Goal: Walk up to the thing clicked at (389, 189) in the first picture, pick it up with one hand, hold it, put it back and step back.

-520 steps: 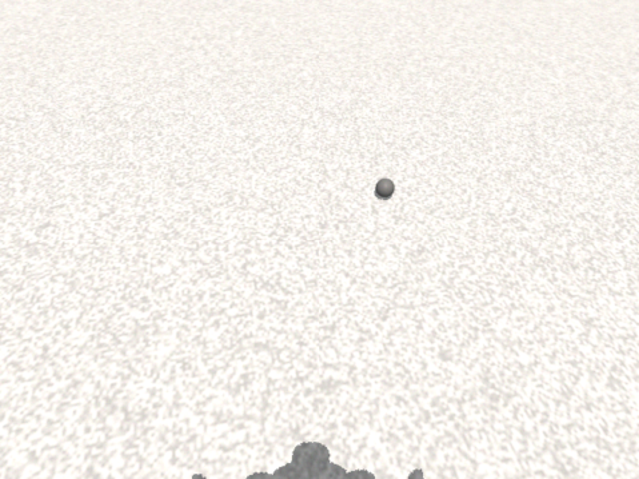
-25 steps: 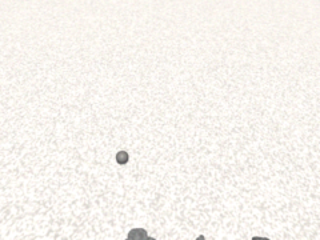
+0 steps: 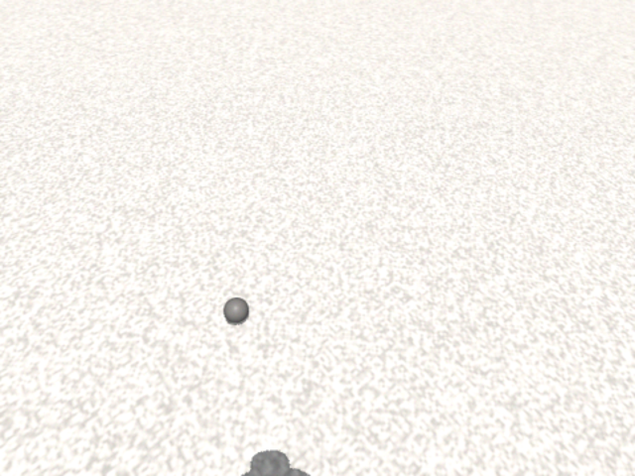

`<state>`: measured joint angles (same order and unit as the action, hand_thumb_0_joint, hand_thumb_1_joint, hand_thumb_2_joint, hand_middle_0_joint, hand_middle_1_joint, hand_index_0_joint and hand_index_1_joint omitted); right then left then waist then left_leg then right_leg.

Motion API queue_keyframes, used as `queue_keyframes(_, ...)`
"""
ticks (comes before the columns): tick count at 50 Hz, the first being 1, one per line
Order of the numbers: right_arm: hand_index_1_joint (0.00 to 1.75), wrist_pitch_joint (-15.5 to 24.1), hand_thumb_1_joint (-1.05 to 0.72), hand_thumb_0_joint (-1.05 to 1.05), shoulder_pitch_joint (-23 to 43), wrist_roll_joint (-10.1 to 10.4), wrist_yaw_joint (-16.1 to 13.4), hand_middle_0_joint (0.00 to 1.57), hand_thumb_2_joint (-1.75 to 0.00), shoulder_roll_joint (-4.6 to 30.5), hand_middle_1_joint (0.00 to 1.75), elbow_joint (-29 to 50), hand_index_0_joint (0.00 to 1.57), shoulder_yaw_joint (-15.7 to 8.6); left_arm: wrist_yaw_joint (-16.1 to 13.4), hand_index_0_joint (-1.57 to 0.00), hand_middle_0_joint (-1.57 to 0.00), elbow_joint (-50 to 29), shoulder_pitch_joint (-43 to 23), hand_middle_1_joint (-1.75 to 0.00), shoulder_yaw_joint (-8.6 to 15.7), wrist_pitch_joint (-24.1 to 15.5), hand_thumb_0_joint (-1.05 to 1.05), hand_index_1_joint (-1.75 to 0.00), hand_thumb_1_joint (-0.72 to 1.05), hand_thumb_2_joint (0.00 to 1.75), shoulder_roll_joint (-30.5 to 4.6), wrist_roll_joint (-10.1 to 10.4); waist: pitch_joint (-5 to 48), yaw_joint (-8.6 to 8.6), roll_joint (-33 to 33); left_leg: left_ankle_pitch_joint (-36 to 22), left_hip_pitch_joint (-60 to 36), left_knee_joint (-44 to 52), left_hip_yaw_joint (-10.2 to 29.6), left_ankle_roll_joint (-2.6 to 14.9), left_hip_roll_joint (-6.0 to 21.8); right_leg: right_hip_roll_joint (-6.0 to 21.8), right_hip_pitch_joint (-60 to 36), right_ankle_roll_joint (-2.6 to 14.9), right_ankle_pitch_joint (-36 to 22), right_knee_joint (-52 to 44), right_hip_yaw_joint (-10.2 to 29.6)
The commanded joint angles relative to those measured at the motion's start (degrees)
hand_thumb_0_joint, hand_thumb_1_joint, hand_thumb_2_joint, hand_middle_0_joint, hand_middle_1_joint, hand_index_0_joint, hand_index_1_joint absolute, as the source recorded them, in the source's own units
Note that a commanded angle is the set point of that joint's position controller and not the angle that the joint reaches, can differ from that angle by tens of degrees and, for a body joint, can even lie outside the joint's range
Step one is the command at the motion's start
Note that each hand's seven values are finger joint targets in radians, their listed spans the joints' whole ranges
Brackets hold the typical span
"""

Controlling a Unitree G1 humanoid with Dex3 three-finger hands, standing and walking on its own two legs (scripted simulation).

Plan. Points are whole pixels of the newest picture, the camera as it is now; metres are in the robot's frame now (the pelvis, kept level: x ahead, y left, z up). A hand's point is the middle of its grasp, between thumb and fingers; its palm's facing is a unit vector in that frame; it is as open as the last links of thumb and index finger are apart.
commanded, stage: stand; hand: left
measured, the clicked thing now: (236, 310) +0.75 +0.24 -0.74
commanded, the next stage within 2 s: walk up in 0.04 s
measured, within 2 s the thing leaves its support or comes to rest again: neither
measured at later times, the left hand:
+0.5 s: hand out of the picture +0.12 +0.34 -0.17, palm faces -0.02 -0.94 -0.33, open 7.4 cm
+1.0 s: hand (142, 344) +0.34 +0.27 -0.14, palm faces -0.01 -0.93 -0.37, open 7.4 cm
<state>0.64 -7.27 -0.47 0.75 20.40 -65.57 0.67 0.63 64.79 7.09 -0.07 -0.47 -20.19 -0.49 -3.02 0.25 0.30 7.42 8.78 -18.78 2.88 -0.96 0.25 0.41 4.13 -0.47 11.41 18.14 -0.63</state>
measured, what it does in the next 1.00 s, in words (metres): walks ahead: right foot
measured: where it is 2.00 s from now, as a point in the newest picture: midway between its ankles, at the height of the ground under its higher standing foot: (302, 421)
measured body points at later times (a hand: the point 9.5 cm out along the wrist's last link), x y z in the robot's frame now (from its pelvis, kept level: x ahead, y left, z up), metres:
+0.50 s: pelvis +0.10 +0.05 -0.01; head +0.10 +0.08 +0.44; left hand +0.12 +0.38 -0.14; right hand +0.15 -0.27 -0.10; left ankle +0.12 +0.16 -0.75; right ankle +0.12 -0.10 -0.69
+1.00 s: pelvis +0.27 +0.01 -0.01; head +0.29 -0.01 +0.44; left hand +0.34 +0.32 -0.11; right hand +0.35 -0.31 -0.13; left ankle +0.33 +0.15 -0.71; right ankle +0.29 -0.11 -0.75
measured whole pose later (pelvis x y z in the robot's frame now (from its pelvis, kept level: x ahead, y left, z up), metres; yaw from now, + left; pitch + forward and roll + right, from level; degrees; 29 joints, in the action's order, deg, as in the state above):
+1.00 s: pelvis +0.27 +0.01 -0.01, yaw +0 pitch -3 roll +0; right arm 3.0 -17.5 -0.6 2.9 24.0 -48.4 -2.7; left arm 2.9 46.3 17.2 2.6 -3.3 -21.6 -0.9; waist -4.7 -1.0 2.2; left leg 20.6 25.1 -48.8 -0.9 0.4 3.6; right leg 1.5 12.1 1.6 15.0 29.7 -3.1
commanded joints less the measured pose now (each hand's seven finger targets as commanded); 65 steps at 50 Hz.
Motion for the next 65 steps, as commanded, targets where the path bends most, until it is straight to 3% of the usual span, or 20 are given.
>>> queue_keyframes(1,0.3,1.38,-0.9,0.0,2.24,0.05,-1.08,0.2,-0.9,11.96,0.3,3.43,0.2,-2.16,-0.87,-0.2,-0.2,-3.26,-2.19,-0.3,2.37,-1.36,0.0,-0.3,0.9,0.9,-12.58,0.27,3.19,-0.21,-0.03,-5.48,-0.98,2.37,5.24,1.84,6.29,6.93,1.47,1.47,-3.15,-3.42,5.17)
queue_keyframes(3,0.3,1.61,-0.9,0.0,-1.04,-1.22,0.73,0.2,-0.9,15.96,0.3,6.37,0.2,-5.8,0.63,-0.2,-0.2,-5.04,4.39,-0.3,6.24,-1.88,0.0,-0.3,0.9,0.9,-16.43,-1.34,4.61,-2.28,-1.0,31.34,8.15,-3.56,5.31,5.75,3.12,5.81,-2.34,5.93,30.13,-0.41,7.73)
queue_keyframes(5,0.3,1.42,-0.9,0.0,5.38,-1.49,1.25,0.2,-0.9,12.48,0.3,10.33,0.2,-5.63,0.61,-0.2,-0.2,-5.86,7.86,-0.3,7.91,-2.08,0.0,-0.3,0.9,0.9,-18.36,-1.63,-5.28,-5.78,-7.96,20.58,26.04,-16.17,-1.43,3.33,-0.18,14.36,-6.57,10.9,34.96,-8.6,18.11)
queue_keyframes(7,0.3,2.2,-0.9,0.0,5.44,-1.78,1.27,0.2,-0.9,12.88,0.3,11.73,0.2,-6.23,0.37,-0.2,-0.2,-7.76,8.36,-0.3,8.73,-2.94,0.0,-0.3,0.9,0.9,-19.16,-1.95,-9.09,-5.92,-6.5,16.96,31.24,-24.69,0.91,2.27,3.58,21.73,-7.07,15.73,19.08,-11.58,23.8)
queue_keyframes(14,0.3,3.41,-0.9,0.0,-12.28,-2.04,2.13,0.2,-0.9,13.07,0.3,9.97,0.2,-9.3,1.89,-0.2,-0.2,-14.91,0.91,-0.3,7.02,-2.36,0.0,-0.3,0.9,0.9,-15.11,-1.49,-0.5,4.77,-3.28,3.79,-9.48,-7.55,-6.49,1.73,-0.14,8.23,17.22,8.18,5.93,9.35,0.71)
queue_keyframes(15,0.3,3.71,-0.9,0.0,-18.88,-2.4,1.29,0.2,-0.9,16.64,0.3,8.88,0.2,-10.85,2.03,-0.2,-0.2,-15.15,4.49,-0.3,5.93,-2.18,0.0,-0.3,0.9,0.9,-11.49,-1.34,3.8,6.99,8.93,12.58,-17.88,-3.94,-0.15,3.15,3.21,3.6,22.9,6.12,8.22,25.88,-2.72)
queue_keyframes(16,0.3,4.14,-0.9,0.0,-21.09,-3.16,0.83,0.2,-0.9,22.74,0.3,10.28,0.2,-11.55,1.94,-0.2,-0.2,-16.05,6.72,-0.3,5.06,-2.08,0.0,-0.3,0.9,0.9,-8.14,-0.65,3.46,7.11,21.43,31.77,-16.62,8.42,30.88,8.45,18.66,-6.23,33.97,3.63,22.84,41.29,0.69)
queue_keyframes(17,0.3,4.1,-0.9,0.0,-15.05,-1.42,1.03,0.2,-0.9,23.76,0.3,13.03,0.2,-11.56,1.24,-0.2,-0.2,-15.08,6.06,-0.3,6.58,-1.48,0.0,-0.3,0.9,0.9,-15.08,-0.76,1.04,5.06,9.77,42.3,-5.07,11.9,36.82,13.86,22.9,-1.32,29.7,4.5,22.76,44.88,9.41)
queue_keyframes(23,0.3,5.14,-0.9,0.0,-8.85,-0.72,0.63,0.2,-0.9,17.29,0.3,17.66,0.2,-8.9,2.41,-0.2,-0.2,-12.25,13.43,-0.3,6.56,-1.41,0.0,-0.3,0.9,0.9,-15.9,-0.39,-3.19,0.16,7.08,18.99,1.76,9.11,11.07,12.26,16.14,3.49,25.64,1.15,6.88,37.37,7.12)
queue_keyframes(32,0.3,4.99,-0.9,0.0,-11.59,-0.37,1.03,0.2,-0.9,18.35,0.3,20.35,0.2,-9.07,4.37,-0.2,-0.2,-17.26,4.82,-0.3,6.8,-2.06,0.0,-0.3,0.9,0.9,-13.81,-0.98,-4.66,2.03,6.58,16.67,4.06,6.92,3.13,11.6,13.51,4.14,19.53,1.56,-0.95,18.38,-0.64)
queue_keyframes(36,0.3,4.32,-0.9,0.0,-10.17,-0.39,0.81,0.2,-0.9,16.83,0.3,21.95,0.2,-8.06,3.54,-0.2,-0.2,-16.12,11.38,-0.3,7.61,-3.16,0.0,-0.3,0.9,0.9,-13.71,-0.9,-0.42,-2.61,2.96,2.61,6.35,-7.24,-0.71,9.53,11.54,1.06,5.45,2.73,0.25,11.94,-3.47)
queue_keyframes(37,0.3,4.23,-0.9,0.0,-12.34,-0.29,0.73,0.2,-0.9,14.2,0.3,22.04,0.2,-6.98,2.83,-0.2,-0.2,-15.16,16.18,-0.3,8.56,-3.75,0.0,-0.3,0.9,0.9,-15.38,-0.97,3.56,-4.75,-3.09,-3.86,8.07,-19.84,-3.98,7.79,8.09,0.35,-2.81,3.77,3.04,8.92,-2.08)
queue_keyframes(39,0.3,4.24,-0.9,0.0,-15.28,0.55,0.26,0.2,-0.9,11.28,0.3,23.53,0.2,-5.52,1.6,-0.2,-0.2,-16.63,20.43,-0.3,10.15,-4.43,0.0,-0.3,0.9,0.9,-23.3,-0.65,4.96,-5.56,-17.49,22.49,27.86,-44.47,-6.12,3.37,-3.35,22.49,-11.75,14.24,8.44,-3.66,35.12)
queue_keyframes(41,0.3,3.7,-0.9,0.0,-13.48,0.58,-0.44,0.2,-0.9,15.47,0.3,21.39,0.2,-6.73,1.26,-0.2,-0.2,-18.41,15.89,-0.3,9.39,-4.0,0.0,-0.3,0.9,0.9,-21.0,0.88,0.46,-4.35,-6.9,21.89,25.59,-50.64,2.68,3.35,1.62,22.36,-0.91,18.31,3.43,-1.63,28.61)
queue_keyframes(45,0.3,3.34,-0.9,0.0,-16.79,0.31,1.09,0.2,-0.9,13.82,0.3,19.24,0.2,-6.67,1.02,-0.2,-0.2,-20.84,10.38,-0.3,7.83,-4.08,0.0,-0.3,0.9,0.9,-17.3,0.26,-1.68,-0.51,-10.98,13.99,19.28,-37.65,-1.76,1.78,4.15,12.85,8.8,14.08,-1.59,-1.35,9.71)
queue_keyframes(52,0.3,3.99,-0.9,0.0,-12.78,-0.43,0.04,0.2,-0.9,10.2,0.3,19.42,0.2,-6.12,0.23,-0.2,-0.2,-22.55,9.72,-0.3,5.96,-2.91,0.0,-0.3,0.9,0.9,-16.13,0.32,2.77,-0.62,-7.11,1.0,5.83,-15.76,-7.14,1.36,1.1,12.6,11.44,11.96,-25.59,11.32,3.53)
queue_keyframes(54,0.3,4.42,-0.9,0.0,-15.43,-0.87,-0.78,0.2,-0.9,12.47,0.3,17.72,0.2,-6.81,-0.19,-0.2,-0.2,-23.08,7.07,-0.3,4.48,-2.12,0.0,-0.3,0.9,0.9,-13.13,0.88,4.71,2.01,-1.45,-9.61,-3.55,-8.97,-4.7,2.94,1.49,8.6,17.86,7.57,-12.32,19.66,1.22)
queue_keyframes(56,0.3,4.99,-0.9,0.0,-17.71,-1.3,-0.78,0.2,-0.9,20.35,0.3,19.94,0.2,-8.8,0.14,-0.2,-0.2,-23.41,11.87,-0.3,3.68,-1.63,0.0,-0.3,0.9,0.9,-10.48,0.94,5.98,1.69,9.73,8.72,-5.69,0.96,25.1,11.7,20.86,-2.18,27.62,3.52,22.42,35.23,-0.01)
queue_keyframes(57,0.3,4.62,-0.9,0.0,-15.65,-0.07,-0.65,0.2,-0.9,23.04,0.3,20.33,0.2,-9.72,-0.43,-0.2,-0.2,-21.32,13.57,-0.3,5.41,-0.83,0.0,-0.3,0.9,0.9,-15.78,0.51,5.6,2.05,8.87,17.93,-2.73,2.31,29.48,17.16,24.17,0.17,26.09,3.74,26.0,42.55,3.19)
queue_keyframes(65,0.3,3.13,-0.9,0.0,-5.72,-0.7,-0.77,0.2,-0.9,17.16,0.3,21.44,0.2,-6.23,-0.07,-0.2,-0.2,-15.5,15.21,-0.3,5.46,-1.6,0.0,-0.3,0.9,0.9,-12.62,-0.02,2.99,-1.44,11.36,0.96,11.07,-6.28,5.23,11.29,13.48,1.1,11.84,2.22,11.01,22.08,-1.18)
